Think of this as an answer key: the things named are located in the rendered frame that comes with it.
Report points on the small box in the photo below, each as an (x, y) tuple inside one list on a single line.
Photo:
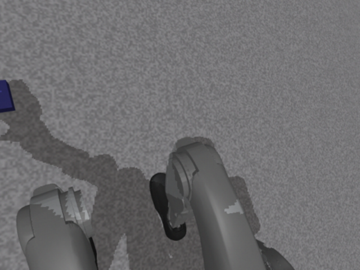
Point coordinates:
[(6, 101)]

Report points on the left robot foot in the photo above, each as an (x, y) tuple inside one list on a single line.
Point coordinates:
[(94, 250)]

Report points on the right robot foot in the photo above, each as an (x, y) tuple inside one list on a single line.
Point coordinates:
[(157, 190)]

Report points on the right robot hand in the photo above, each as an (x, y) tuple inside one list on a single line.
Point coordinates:
[(273, 260)]

